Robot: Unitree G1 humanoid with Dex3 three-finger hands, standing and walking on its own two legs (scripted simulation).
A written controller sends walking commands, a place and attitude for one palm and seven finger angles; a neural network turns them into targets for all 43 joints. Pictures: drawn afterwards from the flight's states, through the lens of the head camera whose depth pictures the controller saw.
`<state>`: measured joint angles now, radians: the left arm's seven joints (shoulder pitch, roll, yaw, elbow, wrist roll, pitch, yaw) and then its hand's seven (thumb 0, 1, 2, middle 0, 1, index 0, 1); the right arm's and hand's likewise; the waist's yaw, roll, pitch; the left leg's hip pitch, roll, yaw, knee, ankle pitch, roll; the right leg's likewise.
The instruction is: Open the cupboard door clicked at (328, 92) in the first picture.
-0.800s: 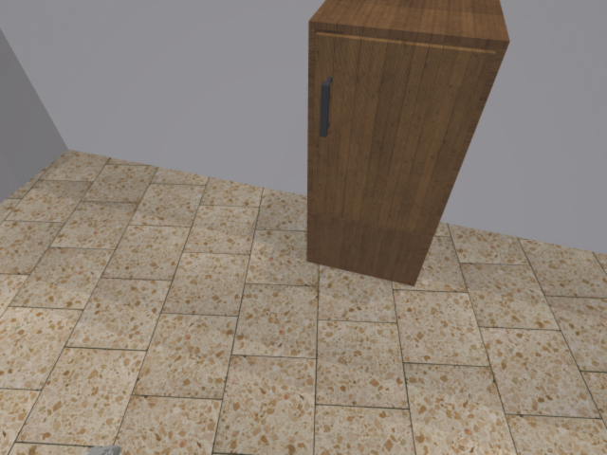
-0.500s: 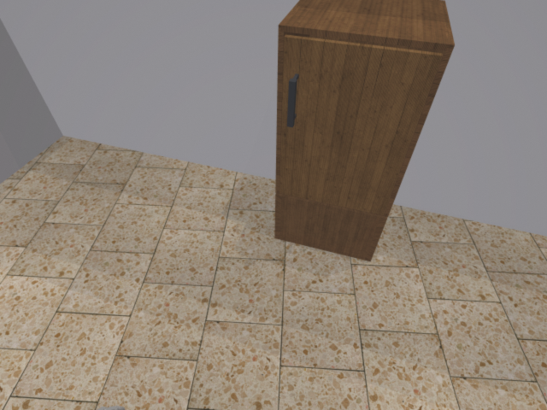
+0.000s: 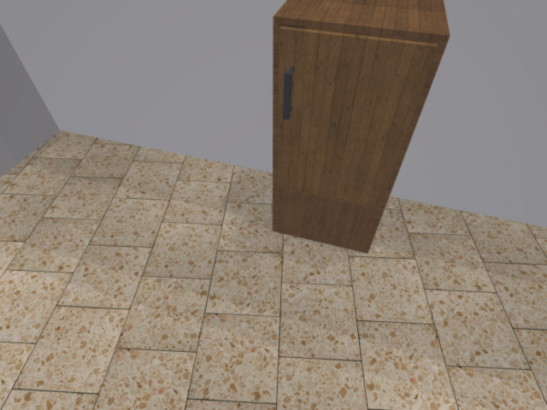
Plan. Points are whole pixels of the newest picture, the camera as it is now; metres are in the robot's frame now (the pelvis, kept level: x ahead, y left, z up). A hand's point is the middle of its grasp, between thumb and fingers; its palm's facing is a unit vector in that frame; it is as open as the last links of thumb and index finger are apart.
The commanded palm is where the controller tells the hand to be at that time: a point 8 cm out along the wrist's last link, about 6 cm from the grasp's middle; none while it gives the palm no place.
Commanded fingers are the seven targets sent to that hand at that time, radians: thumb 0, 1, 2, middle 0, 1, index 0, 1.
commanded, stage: stand and wait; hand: left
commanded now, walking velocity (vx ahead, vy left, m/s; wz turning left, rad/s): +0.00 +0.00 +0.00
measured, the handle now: (289, 93) +0.96 +0.01 -0.02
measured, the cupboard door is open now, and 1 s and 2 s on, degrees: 0 0 0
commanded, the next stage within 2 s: look at it before walking up in 0.04 s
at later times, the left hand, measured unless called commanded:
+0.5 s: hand out of the picture +0.09 +0.25 -0.15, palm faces -0.03 -0.94 -0.34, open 7.4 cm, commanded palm none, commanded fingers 0.00 0.90 0.90 -0.20 -0.30 -0.20 -0.30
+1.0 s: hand out of the picture +0.07 +0.24 -0.16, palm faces -0.07 -0.94 -0.33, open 7.4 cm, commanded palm none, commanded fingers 0.00 0.90 0.90 -0.20 -0.30 -0.20 -0.30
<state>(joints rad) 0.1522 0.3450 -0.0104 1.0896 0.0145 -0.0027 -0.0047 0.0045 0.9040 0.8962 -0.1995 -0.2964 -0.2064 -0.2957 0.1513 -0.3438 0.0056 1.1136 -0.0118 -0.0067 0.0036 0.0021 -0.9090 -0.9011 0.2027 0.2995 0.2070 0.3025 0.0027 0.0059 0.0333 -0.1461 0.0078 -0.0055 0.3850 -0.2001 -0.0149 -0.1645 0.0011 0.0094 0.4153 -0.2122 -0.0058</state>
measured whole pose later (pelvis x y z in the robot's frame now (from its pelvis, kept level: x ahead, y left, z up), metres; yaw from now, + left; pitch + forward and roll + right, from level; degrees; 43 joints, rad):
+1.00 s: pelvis +0.01 +0.00 +0.00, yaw -4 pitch -2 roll +1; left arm 0.18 0.31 0.00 1.06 0.02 0.03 0.01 0.00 0.91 0.90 -0.20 -0.30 -0.20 -0.30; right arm 0.13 -0.30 0.00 1.07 -0.01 0.00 -0.02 0.00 -0.91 -0.90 0.20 0.30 0.21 0.30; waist 0.02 0.00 0.04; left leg -0.15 0.03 0.05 0.43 -0.24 -0.02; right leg -0.20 0.03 0.07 0.46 -0.23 -0.01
